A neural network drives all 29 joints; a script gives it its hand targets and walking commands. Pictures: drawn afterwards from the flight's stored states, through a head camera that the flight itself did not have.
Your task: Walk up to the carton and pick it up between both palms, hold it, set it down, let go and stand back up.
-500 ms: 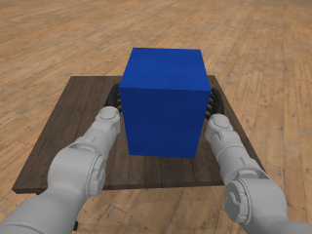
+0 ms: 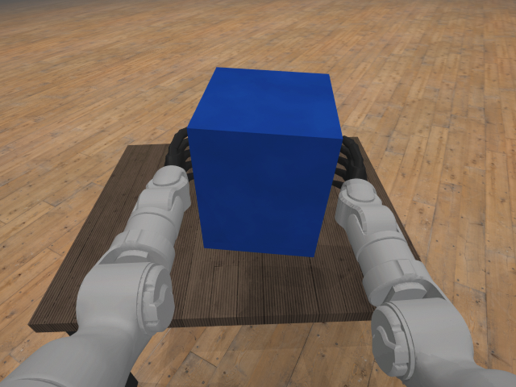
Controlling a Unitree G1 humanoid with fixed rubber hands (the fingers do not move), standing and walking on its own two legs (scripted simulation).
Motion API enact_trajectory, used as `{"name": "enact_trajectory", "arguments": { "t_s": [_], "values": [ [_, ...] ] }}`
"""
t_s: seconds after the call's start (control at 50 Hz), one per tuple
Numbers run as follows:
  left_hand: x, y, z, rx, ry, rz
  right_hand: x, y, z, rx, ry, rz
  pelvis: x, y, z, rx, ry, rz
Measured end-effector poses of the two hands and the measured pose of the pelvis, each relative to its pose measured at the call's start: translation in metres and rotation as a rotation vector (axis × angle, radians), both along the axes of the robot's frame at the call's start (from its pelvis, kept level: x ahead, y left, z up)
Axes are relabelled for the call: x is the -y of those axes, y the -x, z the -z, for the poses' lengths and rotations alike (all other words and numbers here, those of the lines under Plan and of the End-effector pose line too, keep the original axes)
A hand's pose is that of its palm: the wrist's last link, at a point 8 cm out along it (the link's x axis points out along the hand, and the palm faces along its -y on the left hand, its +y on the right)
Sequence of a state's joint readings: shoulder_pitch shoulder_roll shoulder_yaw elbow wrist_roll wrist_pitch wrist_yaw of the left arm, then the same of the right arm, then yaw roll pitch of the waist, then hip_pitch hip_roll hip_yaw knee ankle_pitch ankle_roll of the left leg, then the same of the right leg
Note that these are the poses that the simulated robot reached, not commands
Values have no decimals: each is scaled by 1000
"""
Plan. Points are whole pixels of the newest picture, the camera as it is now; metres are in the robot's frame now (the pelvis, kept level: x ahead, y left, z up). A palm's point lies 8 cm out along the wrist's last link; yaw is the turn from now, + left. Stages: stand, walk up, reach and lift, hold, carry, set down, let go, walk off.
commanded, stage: reach and lift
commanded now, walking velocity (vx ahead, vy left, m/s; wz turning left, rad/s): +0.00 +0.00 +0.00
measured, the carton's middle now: (265, 162) +0.45 -0.03 +0.16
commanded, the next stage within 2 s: hold in 1.22 s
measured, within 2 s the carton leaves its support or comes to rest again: neither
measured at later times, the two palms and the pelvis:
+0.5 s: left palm (150, 176) +0.38 +0.16 +0.19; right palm (337, 175) +0.36 -0.13 +0.19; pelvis -0.01 +0.02 +0.01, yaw +0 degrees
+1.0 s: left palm (151, 167) +0.39 +0.15 +0.20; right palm (338, 170) +0.37 -0.13 +0.19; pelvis +0.00 +0.01 +0.01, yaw +0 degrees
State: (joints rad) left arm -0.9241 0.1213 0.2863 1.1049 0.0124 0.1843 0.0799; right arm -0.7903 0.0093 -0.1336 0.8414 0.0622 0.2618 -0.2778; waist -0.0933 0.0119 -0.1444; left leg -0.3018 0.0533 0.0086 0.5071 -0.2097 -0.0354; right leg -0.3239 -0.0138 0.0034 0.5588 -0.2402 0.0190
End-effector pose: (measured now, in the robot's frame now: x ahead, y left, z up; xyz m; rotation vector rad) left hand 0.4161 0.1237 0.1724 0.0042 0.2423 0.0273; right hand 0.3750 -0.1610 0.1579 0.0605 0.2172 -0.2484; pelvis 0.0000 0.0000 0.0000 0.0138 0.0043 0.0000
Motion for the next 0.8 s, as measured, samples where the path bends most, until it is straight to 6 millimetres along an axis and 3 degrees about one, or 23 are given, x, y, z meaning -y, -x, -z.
{"name": "enact_trajectory", "arguments": {
  "t_s": [0.48, 0.8],
  "values": [
    [-33, 31, -18, 4, 2, -49, -33, 15, -31, 23, 22, -27, -15, 5, -6, 71, 20, 0],
    [-32, 29, -24, -1, -6, -62, -32, 10, -35, 21, 28, -39, -11, 3, -7, 66, 16, 0]
  ]
}}
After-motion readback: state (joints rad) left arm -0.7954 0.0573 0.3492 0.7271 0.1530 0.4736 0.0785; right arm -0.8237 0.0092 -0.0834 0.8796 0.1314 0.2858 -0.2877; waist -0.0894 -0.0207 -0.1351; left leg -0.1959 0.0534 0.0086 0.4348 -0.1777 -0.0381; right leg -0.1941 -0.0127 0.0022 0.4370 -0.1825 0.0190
